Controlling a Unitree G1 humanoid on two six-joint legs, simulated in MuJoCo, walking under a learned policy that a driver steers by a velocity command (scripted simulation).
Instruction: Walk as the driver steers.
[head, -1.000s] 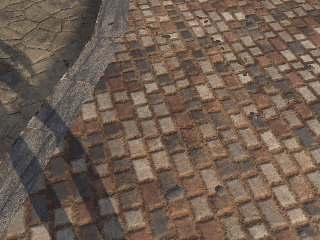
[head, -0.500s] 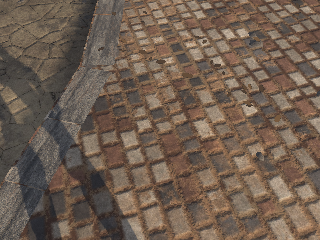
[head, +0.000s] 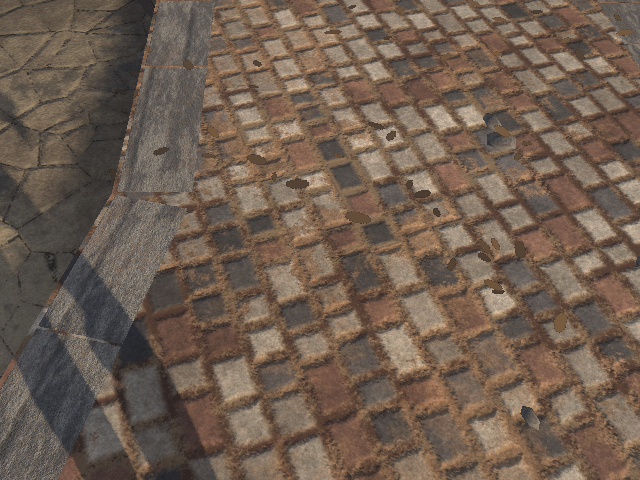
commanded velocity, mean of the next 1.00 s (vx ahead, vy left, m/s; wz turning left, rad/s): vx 0.50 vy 0.00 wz -0.48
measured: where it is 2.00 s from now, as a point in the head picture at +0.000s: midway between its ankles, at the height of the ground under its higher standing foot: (453, 267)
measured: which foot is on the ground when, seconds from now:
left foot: down 0.00-0.42, up 0.44-0.90, down 0.92-1.00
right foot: up 0.00-0.42, down 0.44-0.94, up 0.96-1.00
